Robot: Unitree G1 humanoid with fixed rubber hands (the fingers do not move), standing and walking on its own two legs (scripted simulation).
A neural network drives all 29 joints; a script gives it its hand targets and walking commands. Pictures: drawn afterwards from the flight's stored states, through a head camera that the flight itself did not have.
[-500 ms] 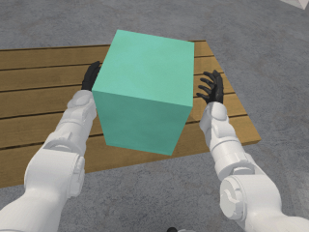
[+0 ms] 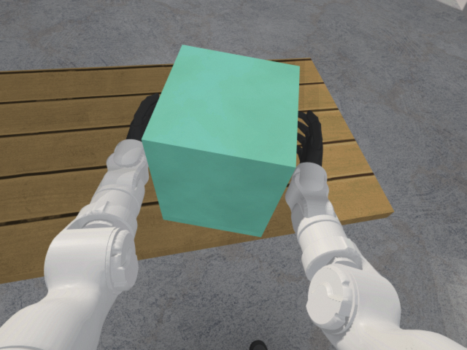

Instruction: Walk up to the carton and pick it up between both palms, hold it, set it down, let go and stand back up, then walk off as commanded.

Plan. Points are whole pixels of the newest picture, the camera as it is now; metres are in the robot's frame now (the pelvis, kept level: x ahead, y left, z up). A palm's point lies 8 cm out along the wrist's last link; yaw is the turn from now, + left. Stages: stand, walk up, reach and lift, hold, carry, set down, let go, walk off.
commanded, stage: reach and lift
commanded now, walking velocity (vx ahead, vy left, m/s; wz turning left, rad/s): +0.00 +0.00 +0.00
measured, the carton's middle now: (225, 149) +0.45 -0.01 +0.04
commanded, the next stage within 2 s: none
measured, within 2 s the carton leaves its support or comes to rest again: leaves its support in 1.26 s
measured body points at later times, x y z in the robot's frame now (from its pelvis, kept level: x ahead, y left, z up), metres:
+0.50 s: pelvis +0.00 +0.00 +0.00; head +0.08 +0.04 +0.44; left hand +0.49 +0.13 +0.06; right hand +0.41 -0.16 +0.07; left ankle +0.00 +0.09 -0.73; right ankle +0.02 -0.16 -0.73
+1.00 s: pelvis +0.00 +0.00 +0.00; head +0.08 +0.04 +0.44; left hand +0.49 +0.13 +0.06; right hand +0.41 -0.16 +0.07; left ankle +0.00 +0.09 -0.73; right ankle +0.02 -0.16 -0.73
